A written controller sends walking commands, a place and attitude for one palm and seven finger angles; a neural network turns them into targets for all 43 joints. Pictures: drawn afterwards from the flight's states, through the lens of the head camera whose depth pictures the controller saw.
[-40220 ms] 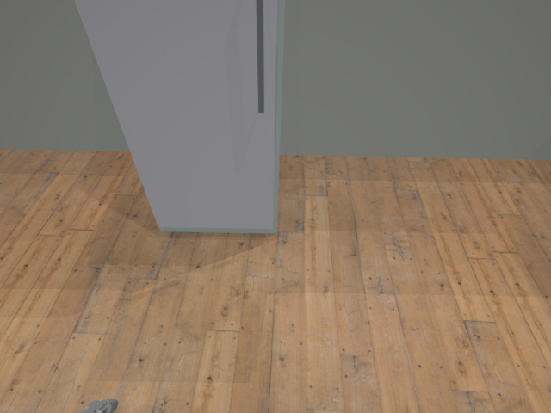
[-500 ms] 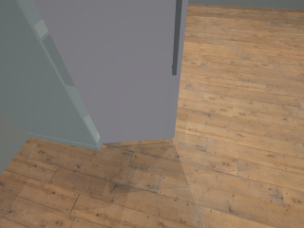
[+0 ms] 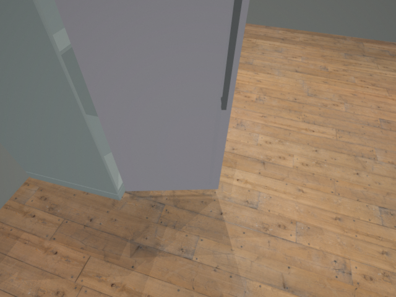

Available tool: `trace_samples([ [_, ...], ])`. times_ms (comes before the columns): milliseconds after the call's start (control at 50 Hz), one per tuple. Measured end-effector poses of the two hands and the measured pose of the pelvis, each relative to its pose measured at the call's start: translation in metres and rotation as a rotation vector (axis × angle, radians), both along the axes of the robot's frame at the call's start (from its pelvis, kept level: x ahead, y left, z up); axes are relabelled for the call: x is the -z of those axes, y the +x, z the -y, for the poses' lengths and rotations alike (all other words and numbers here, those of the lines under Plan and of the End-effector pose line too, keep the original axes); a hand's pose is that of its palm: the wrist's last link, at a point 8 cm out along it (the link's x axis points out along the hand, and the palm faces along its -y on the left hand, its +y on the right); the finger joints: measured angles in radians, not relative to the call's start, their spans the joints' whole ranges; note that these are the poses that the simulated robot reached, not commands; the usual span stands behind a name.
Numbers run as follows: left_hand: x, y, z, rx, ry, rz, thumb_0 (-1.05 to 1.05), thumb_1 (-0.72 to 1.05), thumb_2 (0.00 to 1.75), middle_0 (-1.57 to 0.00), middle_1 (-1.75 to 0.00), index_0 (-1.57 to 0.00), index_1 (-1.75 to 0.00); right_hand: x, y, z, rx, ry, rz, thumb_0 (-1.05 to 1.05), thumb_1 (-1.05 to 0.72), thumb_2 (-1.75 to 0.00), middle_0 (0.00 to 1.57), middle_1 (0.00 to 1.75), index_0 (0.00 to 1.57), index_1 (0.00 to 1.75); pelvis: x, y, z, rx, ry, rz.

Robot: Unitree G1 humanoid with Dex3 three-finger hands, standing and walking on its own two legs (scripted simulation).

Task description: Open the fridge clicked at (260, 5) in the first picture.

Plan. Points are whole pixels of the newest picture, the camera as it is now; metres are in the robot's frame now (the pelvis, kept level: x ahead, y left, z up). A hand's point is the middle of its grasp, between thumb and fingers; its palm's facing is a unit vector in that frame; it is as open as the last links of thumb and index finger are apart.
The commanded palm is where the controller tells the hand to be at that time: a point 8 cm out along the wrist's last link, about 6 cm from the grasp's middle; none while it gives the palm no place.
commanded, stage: let the arm hang, fingers relaxed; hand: right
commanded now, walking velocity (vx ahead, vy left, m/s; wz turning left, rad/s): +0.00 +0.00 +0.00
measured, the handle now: (231, 42) +0.75 -0.04 +0.16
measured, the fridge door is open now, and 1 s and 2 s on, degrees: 73 73 73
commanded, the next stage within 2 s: look to check the result in 0.20 s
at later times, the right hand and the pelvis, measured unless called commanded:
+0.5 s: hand out of the picture +0.09 -0.22 -0.16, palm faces -0.02 +0.96 -0.29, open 7.4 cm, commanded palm none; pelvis +0.02 +0.00 +0.00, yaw +0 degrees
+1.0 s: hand out of the picture +0.11 -0.21 -0.16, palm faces -0.02 +0.96 -0.28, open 7.4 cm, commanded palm none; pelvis +0.04 +0.01 +0.01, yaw +0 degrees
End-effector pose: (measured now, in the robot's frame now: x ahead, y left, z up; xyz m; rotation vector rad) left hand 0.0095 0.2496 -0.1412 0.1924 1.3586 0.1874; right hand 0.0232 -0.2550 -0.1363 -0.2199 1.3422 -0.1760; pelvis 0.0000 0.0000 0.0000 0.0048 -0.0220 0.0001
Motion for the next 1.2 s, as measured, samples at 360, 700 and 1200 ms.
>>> trace_samples([
  [360, -0.011, 0.047, -0.019, 0.028, 0.044, 0.063, 0.01, 0.9, 0.9, -0.2, -0.3, -0.2, -0.3, -0.006, 0.056, 0.003, -0.044, -0.007, 0.079, 0.0, -0.91, -0.9, 0.2, 0.3, 0.2, 0.3, -0.003, 0.015, -0.003, 0.0, -0.002, -0.001],
  [700, -0.013, 0.081, -0.029, 0.052, 0.047, 0.08, 0.01, 0.9, 0.9, -0.2, -0.3, -0.2, -0.3, -0.012, 0.068, 0.008, -0.035, -0.037, 0.061, 0.0, -0.91, -0.9, 0.2, 0.3, 0.2, 0.3, -0.005, 0.033, -0.009, 0.002, -0.004, -0.005],
  [1200, -0.015, 0.086, -0.037, 0.038, 0.056, 0.057, 0.01, 0.9, 0.9, -0.2, -0.3, -0.2, -0.3, -0.01, 0.087, -0.005, -0.044, -0.021, 0.067, 0.0, -0.91, -0.9, 0.2, 0.3, 0.2, 0.3, -0.006, 0.048, -0.016, -0.004, -0.003, -0.01],
])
